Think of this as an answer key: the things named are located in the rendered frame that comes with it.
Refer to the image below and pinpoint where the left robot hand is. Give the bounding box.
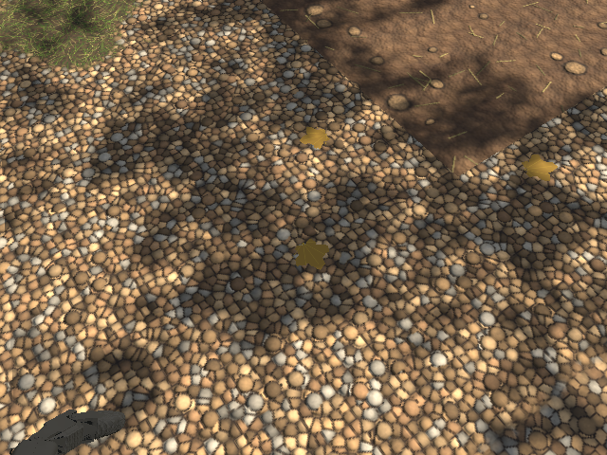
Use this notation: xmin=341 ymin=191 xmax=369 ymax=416
xmin=9 ymin=409 xmax=125 ymax=455

